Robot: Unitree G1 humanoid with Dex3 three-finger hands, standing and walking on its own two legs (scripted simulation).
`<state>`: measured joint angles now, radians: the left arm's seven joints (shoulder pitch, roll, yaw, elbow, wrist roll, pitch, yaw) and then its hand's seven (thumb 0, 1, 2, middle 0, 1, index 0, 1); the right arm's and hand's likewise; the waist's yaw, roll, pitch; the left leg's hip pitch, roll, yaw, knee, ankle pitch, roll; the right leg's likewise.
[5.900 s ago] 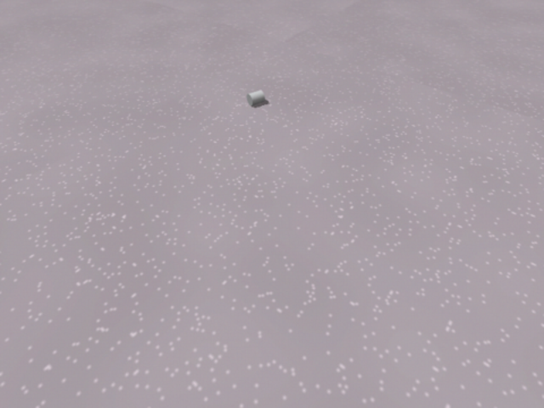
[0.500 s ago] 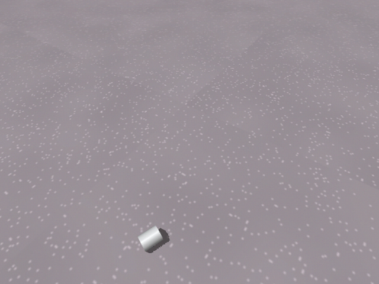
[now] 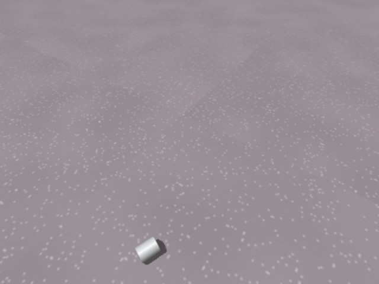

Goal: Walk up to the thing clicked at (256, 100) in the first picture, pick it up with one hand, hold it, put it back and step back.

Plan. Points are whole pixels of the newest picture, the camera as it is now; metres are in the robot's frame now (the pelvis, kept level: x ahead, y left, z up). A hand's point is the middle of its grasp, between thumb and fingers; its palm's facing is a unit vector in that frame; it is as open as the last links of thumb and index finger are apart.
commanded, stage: walk up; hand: left
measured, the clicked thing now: (147, 249) +0.47 +0.23 -0.74
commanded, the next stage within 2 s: stand in 0.52 s
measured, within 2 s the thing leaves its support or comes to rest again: neither
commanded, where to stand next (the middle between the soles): +0.02 +0.00 m, yaw +1 degrees
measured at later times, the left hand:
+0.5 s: hand out of the picture +0.09 +0.26 -0.16, palm faces +0.00 -0.94 -0.33, open 7.4 cm
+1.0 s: hand out of the picture +0.09 +0.25 -0.15, palm faces -0.02 -0.94 -0.34, open 7.4 cm
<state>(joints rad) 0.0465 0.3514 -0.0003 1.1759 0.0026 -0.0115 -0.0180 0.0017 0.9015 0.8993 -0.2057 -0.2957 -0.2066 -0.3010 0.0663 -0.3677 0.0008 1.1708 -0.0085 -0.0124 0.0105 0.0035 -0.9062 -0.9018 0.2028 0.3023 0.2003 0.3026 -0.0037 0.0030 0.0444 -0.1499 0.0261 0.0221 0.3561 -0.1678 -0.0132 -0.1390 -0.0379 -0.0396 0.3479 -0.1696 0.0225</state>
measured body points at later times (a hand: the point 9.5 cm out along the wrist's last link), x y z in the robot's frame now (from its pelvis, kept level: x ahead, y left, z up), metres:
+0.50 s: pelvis +0.01 +0.00 +0.00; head +0.02 +0.00 +0.45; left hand +0.09 +0.30 -0.13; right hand +0.10 -0.30 -0.13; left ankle +0.02 +0.13 -0.75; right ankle +0.01 -0.13 -0.75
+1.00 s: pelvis +0.01 +0.00 +0.00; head +0.02 +0.00 +0.45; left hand +0.09 +0.30 -0.13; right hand +0.09 -0.30 -0.13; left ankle +0.02 +0.13 -0.75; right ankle +0.01 -0.13 -0.75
